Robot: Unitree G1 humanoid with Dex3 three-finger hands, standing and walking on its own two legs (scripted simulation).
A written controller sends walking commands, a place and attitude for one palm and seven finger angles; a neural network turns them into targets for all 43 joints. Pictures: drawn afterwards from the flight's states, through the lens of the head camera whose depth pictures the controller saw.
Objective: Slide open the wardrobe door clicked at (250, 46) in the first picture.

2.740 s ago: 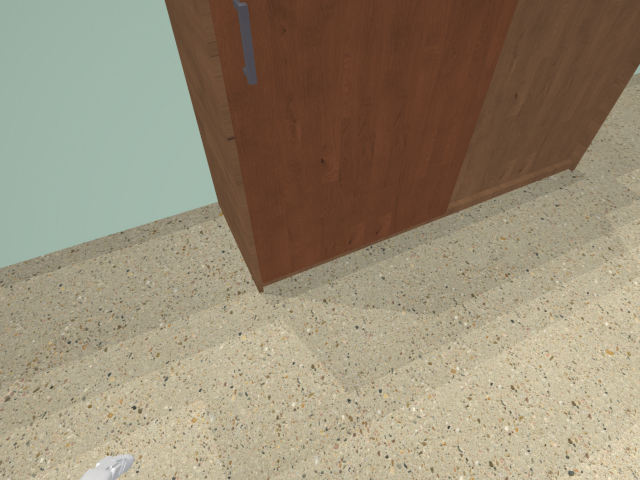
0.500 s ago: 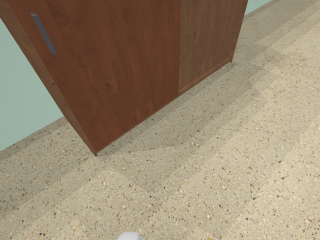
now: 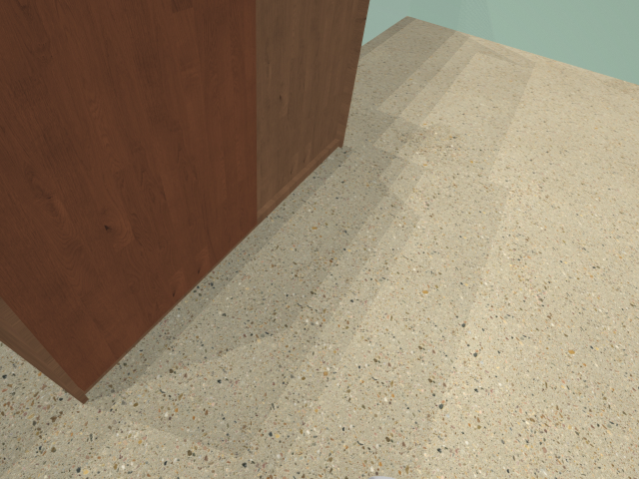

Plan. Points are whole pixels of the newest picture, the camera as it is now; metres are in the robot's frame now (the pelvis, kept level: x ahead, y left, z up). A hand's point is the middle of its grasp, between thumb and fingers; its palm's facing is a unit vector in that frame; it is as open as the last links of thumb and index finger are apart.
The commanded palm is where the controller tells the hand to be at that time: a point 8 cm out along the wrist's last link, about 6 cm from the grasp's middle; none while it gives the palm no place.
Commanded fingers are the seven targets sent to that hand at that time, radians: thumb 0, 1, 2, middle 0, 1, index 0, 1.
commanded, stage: walk to a spot facing it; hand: left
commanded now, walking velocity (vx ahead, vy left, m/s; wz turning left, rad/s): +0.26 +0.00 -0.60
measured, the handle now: out of the picture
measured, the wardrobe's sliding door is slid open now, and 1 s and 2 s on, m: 0.00 0.00 0.00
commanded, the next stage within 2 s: none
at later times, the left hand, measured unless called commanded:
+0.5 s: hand (247, 384) +0.30 +0.13 -0.19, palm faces -0.28 -0.95 -0.17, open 7.4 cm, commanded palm none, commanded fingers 0.00 0.90 0.90 -0.20 -0.30 -0.20 -0.30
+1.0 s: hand (196, 337) +0.38 +0.24 -0.19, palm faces -0.45 -0.86 -0.22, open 7.4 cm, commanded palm none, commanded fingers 0.00 0.90 0.90 -0.20 -0.30 -0.20 -0.30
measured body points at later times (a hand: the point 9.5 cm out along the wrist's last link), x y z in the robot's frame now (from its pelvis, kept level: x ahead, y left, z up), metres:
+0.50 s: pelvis +0.15 +0.00 -0.03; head +0.19 -0.01 +0.42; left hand +0.32 +0.18 -0.17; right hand +0.04 -0.20 -0.18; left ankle +0.08 +0.13 -0.65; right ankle +0.17 -0.05 -0.75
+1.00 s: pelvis +0.22 +0.08 -0.01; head +0.27 +0.09 +0.43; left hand +0.40 +0.29 -0.17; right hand +0.22 -0.20 -0.12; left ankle +0.28 +0.15 -0.75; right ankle +0.14 -0.02 -0.68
